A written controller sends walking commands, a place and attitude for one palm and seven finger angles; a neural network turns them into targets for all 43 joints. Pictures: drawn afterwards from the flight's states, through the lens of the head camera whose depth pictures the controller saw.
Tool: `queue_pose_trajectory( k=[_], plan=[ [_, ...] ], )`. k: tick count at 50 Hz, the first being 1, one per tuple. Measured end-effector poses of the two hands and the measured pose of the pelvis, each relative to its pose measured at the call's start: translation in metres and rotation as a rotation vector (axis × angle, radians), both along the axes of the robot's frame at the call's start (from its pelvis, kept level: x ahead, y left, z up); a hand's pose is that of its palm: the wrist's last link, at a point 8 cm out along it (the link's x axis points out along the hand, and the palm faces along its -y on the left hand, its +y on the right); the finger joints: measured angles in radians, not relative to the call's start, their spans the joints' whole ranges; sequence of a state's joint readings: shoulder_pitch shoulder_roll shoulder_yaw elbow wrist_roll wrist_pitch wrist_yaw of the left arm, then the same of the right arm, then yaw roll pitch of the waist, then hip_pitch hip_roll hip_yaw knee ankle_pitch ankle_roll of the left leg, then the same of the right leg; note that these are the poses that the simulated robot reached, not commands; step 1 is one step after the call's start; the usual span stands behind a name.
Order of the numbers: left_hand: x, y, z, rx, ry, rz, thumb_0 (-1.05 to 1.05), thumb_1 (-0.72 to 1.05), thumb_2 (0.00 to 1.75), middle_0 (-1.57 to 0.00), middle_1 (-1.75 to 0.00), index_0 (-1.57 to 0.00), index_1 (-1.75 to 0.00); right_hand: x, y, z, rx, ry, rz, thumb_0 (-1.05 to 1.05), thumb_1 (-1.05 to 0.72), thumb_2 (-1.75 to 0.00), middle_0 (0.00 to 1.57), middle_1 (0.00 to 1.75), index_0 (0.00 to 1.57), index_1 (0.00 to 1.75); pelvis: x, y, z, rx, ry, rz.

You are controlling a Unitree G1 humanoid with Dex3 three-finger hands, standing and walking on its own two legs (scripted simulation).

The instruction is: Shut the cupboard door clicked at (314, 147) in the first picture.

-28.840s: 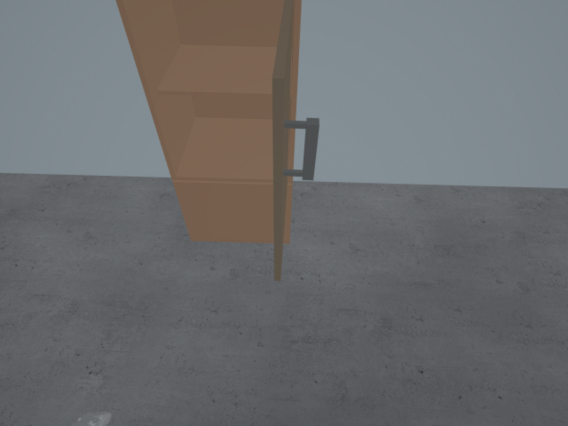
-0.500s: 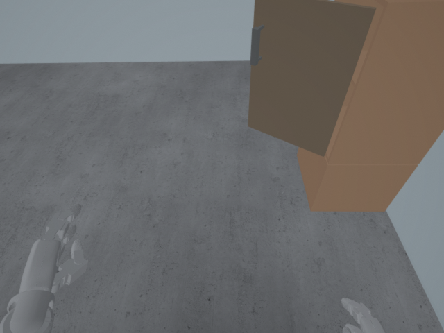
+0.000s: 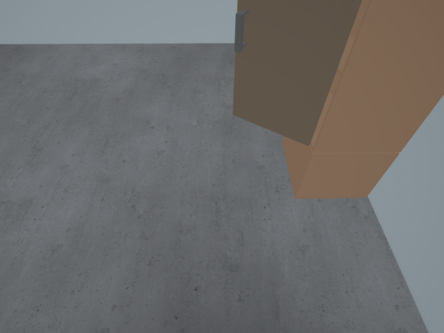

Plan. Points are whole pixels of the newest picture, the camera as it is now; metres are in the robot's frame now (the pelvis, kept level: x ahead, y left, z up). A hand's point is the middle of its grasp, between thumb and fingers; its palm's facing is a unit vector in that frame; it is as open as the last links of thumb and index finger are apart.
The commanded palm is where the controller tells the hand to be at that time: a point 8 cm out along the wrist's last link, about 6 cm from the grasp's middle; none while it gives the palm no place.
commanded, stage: let the arm hang, fingers relaxed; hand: left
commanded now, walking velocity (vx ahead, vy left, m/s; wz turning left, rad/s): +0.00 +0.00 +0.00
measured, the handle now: (242, 31) +1.08 -0.02 +0.05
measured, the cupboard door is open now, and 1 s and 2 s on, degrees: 56 56 56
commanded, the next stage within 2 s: look to check the result in 0.50 s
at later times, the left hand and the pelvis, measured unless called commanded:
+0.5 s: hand out of the picture -0.01 +0.15 -0.18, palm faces +0.02 -0.99 -0.14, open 7.3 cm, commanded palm none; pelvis +0.01 +0.00 +0.00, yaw -1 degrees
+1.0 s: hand out of the picture +0.01 +0.20 -0.17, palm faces -0.02 -0.97 -0.23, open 7.4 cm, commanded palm none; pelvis +0.02 +0.01 +0.00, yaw -1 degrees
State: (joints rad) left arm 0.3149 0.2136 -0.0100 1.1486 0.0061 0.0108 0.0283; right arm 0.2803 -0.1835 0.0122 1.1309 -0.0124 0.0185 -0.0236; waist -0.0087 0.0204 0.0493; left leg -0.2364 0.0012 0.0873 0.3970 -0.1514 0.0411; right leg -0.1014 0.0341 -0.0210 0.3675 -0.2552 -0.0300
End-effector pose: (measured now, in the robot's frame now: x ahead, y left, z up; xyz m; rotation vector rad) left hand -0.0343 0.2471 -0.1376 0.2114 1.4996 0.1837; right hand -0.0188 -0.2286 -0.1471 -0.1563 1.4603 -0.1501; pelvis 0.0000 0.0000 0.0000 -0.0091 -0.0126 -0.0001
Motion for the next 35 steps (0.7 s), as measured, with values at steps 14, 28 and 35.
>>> queue_pose_trajectory(
  k=[14,28,35],
  plan=[
    [0.026,-0.037,-0.010,-0.083,-0.077,0.002,0.01,0.91,0.89,-0.20,-0.30,-0.20,-0.30,0.014,0.018,-0.003,0.027,-0.043,-0.021,0.01,-0.92,-0.90,0.21,0.30,0.20,0.29,0.009,0.003,0.001,0.010,-0.009,-0.011],
    [0.016,-0.040,-0.012,-0.099,-0.036,0.019,0.01,0.91,0.89,-0.21,-0.30,-0.20,-0.30,0.011,0.019,0.001,0.012,-0.029,-0.032,0.01,-0.91,-0.90,0.20,0.30,0.20,0.29,0.014,0.004,0.001,0.009,-0.007,-0.013],
    [0.012,-0.025,-0.008,-0.064,-0.016,0.016,0.01,0.91,0.89,-0.20,-0.30,-0.20,-0.30,0.012,0.017,0.000,0.010,-0.023,-0.034,0.01,-0.91,-0.90,0.20,0.30,0.20,0.29,0.016,0.006,0.001,0.010,-0.008,-0.015]
  ],
)
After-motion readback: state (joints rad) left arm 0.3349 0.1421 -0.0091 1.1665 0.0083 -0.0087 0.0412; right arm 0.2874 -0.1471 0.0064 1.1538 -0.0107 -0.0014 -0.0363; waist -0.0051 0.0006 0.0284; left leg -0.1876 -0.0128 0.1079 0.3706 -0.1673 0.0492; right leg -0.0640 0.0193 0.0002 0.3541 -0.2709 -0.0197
